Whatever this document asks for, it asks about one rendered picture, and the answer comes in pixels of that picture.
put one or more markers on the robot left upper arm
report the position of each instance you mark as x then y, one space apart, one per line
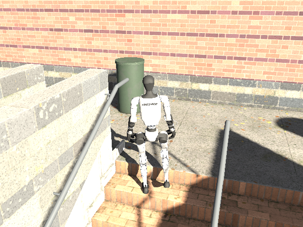
133 109

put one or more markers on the right robot thigh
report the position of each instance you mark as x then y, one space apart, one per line
163 140

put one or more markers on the right robot hand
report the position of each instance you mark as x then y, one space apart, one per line
171 132

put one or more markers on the robot left forearm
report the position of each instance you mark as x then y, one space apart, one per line
130 127

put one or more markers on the robot right upper arm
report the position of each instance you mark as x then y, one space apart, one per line
166 106

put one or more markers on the humanoid robot torso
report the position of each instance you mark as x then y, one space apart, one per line
150 109

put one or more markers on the left robot hand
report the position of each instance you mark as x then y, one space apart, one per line
129 136

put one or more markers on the robot right forearm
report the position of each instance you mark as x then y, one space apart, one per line
171 124

